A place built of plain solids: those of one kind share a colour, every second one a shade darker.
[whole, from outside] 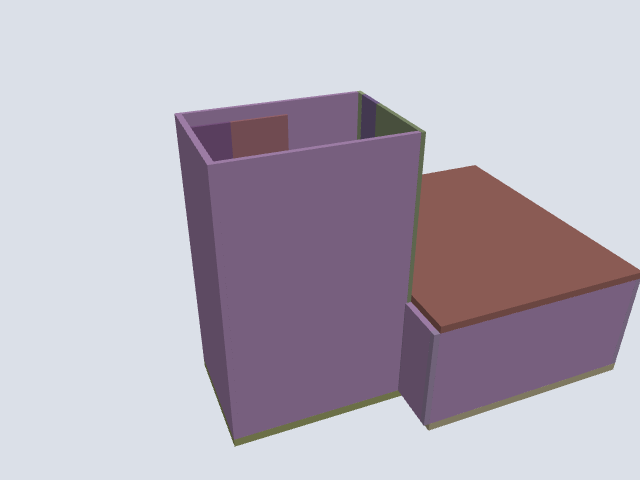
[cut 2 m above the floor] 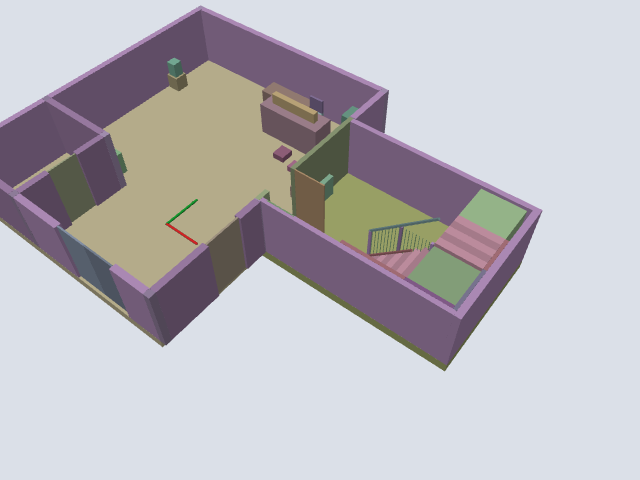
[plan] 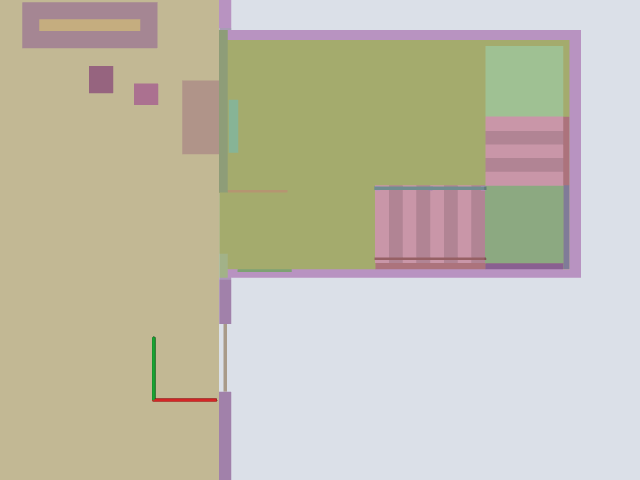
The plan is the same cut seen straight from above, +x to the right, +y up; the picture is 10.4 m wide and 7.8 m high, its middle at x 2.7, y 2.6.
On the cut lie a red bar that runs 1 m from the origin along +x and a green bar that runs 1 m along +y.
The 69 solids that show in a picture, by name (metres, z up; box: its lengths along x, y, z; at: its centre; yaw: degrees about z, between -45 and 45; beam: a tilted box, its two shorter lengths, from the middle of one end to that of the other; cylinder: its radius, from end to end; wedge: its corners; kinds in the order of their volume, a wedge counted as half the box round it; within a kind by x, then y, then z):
{
 "wall_1": {"box": [0.2, 2.7, 3.6], "at": [-6.44, -0.18, 1.8]},
 "wall_2": {"box": [0.2, 6.15, 3.6], "at": [-6.44, 4.44, 1.8]},
 "wall_3": {"box": [2.4, 0.2, 3.6], "at": [-5.14, -1.63, 1.8]},
 "wall_4": {"box": [2.4, 0.2, 3.6], "at": [-5.14, 1.27, 1.8]},
 "wall_5": {"box": [0.2, 0.9, 3.6], "at": [-3.84, -1.08, 1.8]},
 "wall_6": {"box": [0.2, 0.9, 3.6], "at": [-3.84, 0.72, 1.8]},
 "wall_7": {"box": [1.66, 0.2, 3.6], "at": [-2.91, -1.63, 1.8]},
 "wall_8": {"box": [7.4, 0.2, 3.6], "at": [-2.64, 7.62, 1.8]},
 "wall_9": {"box": [1.14, 0.2, 3.6], "at": [0.49, -1.63, 1.8]},
 "wall_10": {"box": [0.2, 1.67, 3.6], "at": [1.16, -0.7, 1.8]},
 "wall_11": {"box": [0.2, 0.72, 3.6], "at": [1.16, 1.59, 1.8]},
 "wall_12": {"box": [0.2, 1.47, 3.6], "at": [1.16, 6.78, 1.8]},
 "wall_13": {"box": [5.55, 0.14, 9.1], "at": [3.98, 2.06, 4.55]},
 "wall_14": {"box": [5.55, 0.16, 9.1], "at": [3.98, 5.93, 4.55]},
 "wall_15": {"box": [0.19, 4.03, 9.1], "at": [6.85, 4.0, 4.55]},
 "lobby_floor_slab_1": {"box": [7.6, 9.45, 0.3], "at": [-2.74, 2.99, -0.15]},
 "lobby_ceiling_slab_1": {"box": [7.6, 9.45, 0.25], "at": [-2.74, 2.99, 3.72]},
 "landing_slab_1": {"box": [1.27, 1.27, 1.89], "at": [6.02, 2.86, 0.94]},
 "landing_slab_2": {"box": [1.27, 1.15, 3.15], "at": [6.02, 5.17, 1.57]},
 "floor_slab_1": {"box": [5.88, 4.03, 0.3], "at": [4.0, 4.0, -0.15]},
 "tread_slab_1": {"box": [0.24, 1.27, 0.21], "at": [3.71, 2.86, 0.11]},
 "tread_slab_2": {"box": [0.23, 1.27, 0.42], "at": [3.94, 2.86, 0.21]},
 "tread_slab_3": {"box": [0.23, 1.27, 0.63], "at": [4.16, 2.86, 0.32]},
 "tread_slab_4": {"box": [0.23, 1.27, 0.84], "at": [4.38, 2.86, 0.42]},
 "tread_slab_5": {"box": [0.24, 1.27, 1.05], "at": [4.61, 2.86, 0.53]},
 "tread_slab_6": {"box": [0.23, 1.27, 1.26], "at": [4.83, 2.86, 0.63]},
 "tread_slab_7": {"box": [0.23, 1.27, 1.47], "at": [5.05, 2.86, 0.73]},
 "tread_slab_8": {"box": [0.23, 1.27, 1.68], "at": [5.27, 2.86, 0.84]},
 "tread_slab_9": {"box": [1.27, 0.23, 2.09], "at": [6.02, 3.6, 1.05]},
 "tread_slab_10": {"box": [1.27, 0.23, 2.31], "at": [6.02, 3.82, 1.15]},
 "tread_slab_11": {"box": [1.27, 0.23, 2.52], "at": [6.02, 4.04, 1.26]},
 "tread_slab_12": {"box": [1.27, 0.23, 2.73], "at": [6.02, 4.27, 1.36]},
 "tread_slab_13": {"box": [1.27, 0.24, 2.94], "at": [6.02, 4.49, 1.47]},
 "wall_cheek_1": {"box": [0.14, 0.39, 9.1], "at": [1.13, 2.18, 4.55]},
 "wall_cheek_2": {"box": [0.14, 2.64, 9.1], "at": [1.13, 4.69, 4.55]},
 "wall_wall_1": {"box": [1.79, 0.1, 8.7], "at": [4.49, 2.17, 4.35]},
 "wall_wall_2": {"box": [0.1, 1.12, 8.7], "at": [6.7, 4.05, 4.35]},
 "lobby_desk_body_1": {"box": [2.2, 0.75, 1.1], "at": [-1.04, 6.09, 0.55]},
 "wall_land_far_wall_1": {"box": [0.1, 1.37, 8.7], "at": [6.7, 2.81, 4.35]},
 "wall_land_wall_1": {"box": [1.27, 0.1, 8.7], "at": [6.02, 2.17, 4.35]},
 "wall_head_1": {"box": [0.14, 1.0, 6.99], "at": [1.13, 2.87, 5.6]},
 "lobby_seats_seat_1": {"box": [1.8, 0.6, 0.45], "at": [-2.27, 7.22, 0.22]},
 "lobby_seats_seat_2": {"box": [0.6, 1.2, 0.45], "at": [0.76, 4.59, 0.22]},
 "wallpost_1": {"box": [0.2, 0.2, 3.6], "at": [-6.44, 7.62, 1.8]},
 "wallpost_2": {"box": [0.2, 0.2, 3.6], "at": [-3.84, -1.63, 1.8]},
 "wallpost_3": {"box": [0.2, 0.2, 3.6], "at": [-3.84, 1.27, 1.8]},
 "wallpost_4": {"box": [0.2, 0.2, 3.6], "at": [1.16, -1.63, 1.8]},
 "wallpost_5": {"box": [0.2, 0.031, 3.6], "at": [1.16, 1.97, 1.8]},
 "wallpost_6": {"box": [0.2, 0.031, 3.6], "at": [1.16, 6.03, 1.8]},
 "wallpost_7": {"box": [0.2, 0.2, 3.6], "at": [1.16, 7.62, 1.8]},
 "lobby_planter_plant_1": {"box": [0.33, 0.33, 0.5], "at": [-6.07, 5.76, 0.75]},
 "lobby_planter_plant_2": {"box": [0.58, 0.58, 0.7], "at": [0.66, 6.87, 1.0]},
 "lobby_entrance_leaf_1": {"box": [1.0, 0.05, 2.4], "at": [-1.58, -1.63, 1.2]},
 "lobby_entrance_leaf_2": {"box": [1.0, 0.05, 2.4], "at": [-0.58, -1.63, 1.2]},
 "lobby_lift_leaf_1": {"box": [0.06, 1.1, 2.1], "at": [1.16, 0.69, 1.05]},
 "lobby_bin_body_1": {"box": [0.4, 0.4, 0.75], "at": [-4.39, 1.59, 0.37]},
 "lobby_desk_screen_1": {"box": [1.64, 0.19, 0.35], "at": [-1.04, 6.09, 1.27]},
 "lobby_planter_box_1": {"box": [0.45, 0.45, 0.5], "at": [-6.07, 5.76, 0.25]},
 "furn_radiator_column_body_1": {"box": [0.16, 0.87, 0.72], "at": [1.29, 4.45, 0.36]},
 "lobby_office_door_leaf_1": {"box": [0.05, 0.9, 2.1], "at": [-3.84, -0.18, 1.05]},
 "door_front_leaf_open_1": {"box": [0.98, 0.045, 2.1], "at": [1.69, 3.39, 1.05]},
 "door_leaf_1": {"box": [0.88, 0.045, 2.09], "at": [1.8, 2.1, 1.05]},
 "lobby_parcel_box_1": {"box": [0.4, 0.45, 0.2], "at": [-0.86, 5.21, 0.1]},
 "lobby_parcel_box_2": {"box": [0.4, 0.35, 0.2], "at": [-0.12, 4.97, 0.1]},
 "lobby_desk_chair_back_1": {"box": [0.5, 0.08, 0.47], "at": [-1.04, 7.18, 0.71]},
 "posts_1": {"box": [0.07, 0.07, 1.03], "at": [3.64, 3.44, 0.73]},
 "posts_2": {"box": [0.07, 0.07, 1.2], "at": [4.49, 3.44, 1.44]},
 "rail_top_1": {"beam": [0.06, 0.06], "from": [3.6, 3.44, 1.2], "to": [5.39, 3.44, 2.88]},
 "handrail_rail_1": {"beam": [0.045, 0.045], "from": [3.6, 2.29, 1.2], "to": [5.39, 2.29, 2.88]}
}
